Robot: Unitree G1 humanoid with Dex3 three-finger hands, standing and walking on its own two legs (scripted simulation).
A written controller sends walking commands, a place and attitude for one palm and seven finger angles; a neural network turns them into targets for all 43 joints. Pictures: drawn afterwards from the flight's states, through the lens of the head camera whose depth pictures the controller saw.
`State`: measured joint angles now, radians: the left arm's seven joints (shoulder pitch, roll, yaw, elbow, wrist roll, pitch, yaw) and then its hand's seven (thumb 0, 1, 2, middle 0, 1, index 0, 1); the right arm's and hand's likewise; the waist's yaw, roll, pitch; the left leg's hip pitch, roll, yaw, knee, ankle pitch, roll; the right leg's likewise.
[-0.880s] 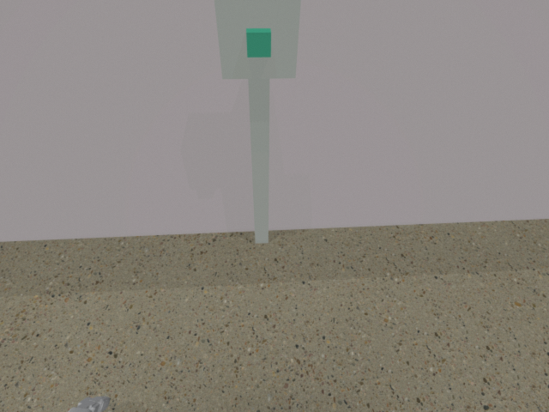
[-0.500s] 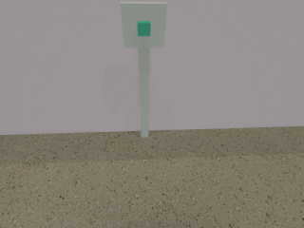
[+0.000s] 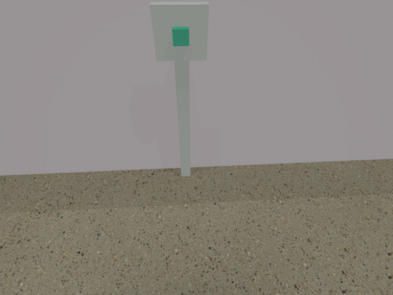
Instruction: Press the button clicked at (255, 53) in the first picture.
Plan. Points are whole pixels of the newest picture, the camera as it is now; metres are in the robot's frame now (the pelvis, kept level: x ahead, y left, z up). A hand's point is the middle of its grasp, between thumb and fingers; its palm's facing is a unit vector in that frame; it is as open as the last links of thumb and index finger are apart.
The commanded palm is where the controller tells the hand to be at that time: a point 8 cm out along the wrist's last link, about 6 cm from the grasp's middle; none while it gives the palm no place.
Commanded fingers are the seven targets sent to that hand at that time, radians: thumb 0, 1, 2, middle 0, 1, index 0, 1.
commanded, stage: look at it before walking up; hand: left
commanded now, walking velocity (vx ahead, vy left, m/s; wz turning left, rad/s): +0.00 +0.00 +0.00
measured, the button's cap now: (180, 36) +0.91 +0.11 +0.13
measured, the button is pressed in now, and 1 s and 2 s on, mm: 0 0 0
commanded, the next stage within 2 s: turn to face it in 0.56 s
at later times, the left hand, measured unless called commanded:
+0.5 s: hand out of the picture +0.07 +0.24 -0.16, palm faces -0.03 -0.94 -0.33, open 7.4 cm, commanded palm none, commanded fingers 0.00 0.90 0.90 -0.20 -0.30 -0.20 -0.30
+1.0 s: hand out of the picture +0.06 +0.22 -0.17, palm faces +0.02 -0.96 -0.30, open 7.4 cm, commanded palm none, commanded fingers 0.00 0.90 0.90 -0.20 -0.30 -0.20 -0.30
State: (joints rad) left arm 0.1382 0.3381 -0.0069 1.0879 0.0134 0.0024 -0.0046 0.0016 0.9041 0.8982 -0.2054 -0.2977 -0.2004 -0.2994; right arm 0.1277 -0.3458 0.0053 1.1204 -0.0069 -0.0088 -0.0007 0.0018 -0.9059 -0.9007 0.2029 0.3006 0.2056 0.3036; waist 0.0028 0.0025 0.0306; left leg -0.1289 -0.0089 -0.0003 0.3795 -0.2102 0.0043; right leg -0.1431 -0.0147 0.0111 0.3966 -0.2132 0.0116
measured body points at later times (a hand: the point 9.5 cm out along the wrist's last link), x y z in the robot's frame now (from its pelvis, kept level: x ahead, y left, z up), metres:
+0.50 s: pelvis +0.00 -0.01 +0.00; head +0.01 -0.01 +0.45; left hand +0.07 +0.29 -0.13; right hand +0.08 -0.30 -0.13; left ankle +0.00 +0.12 -0.74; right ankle +0.00 -0.13 -0.74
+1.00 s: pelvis +0.01 -0.01 +0.00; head +0.00 -0.01 +0.45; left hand +0.06 +0.27 -0.14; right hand +0.08 -0.28 -0.15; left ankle +0.00 +0.12 -0.74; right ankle +0.00 -0.13 -0.74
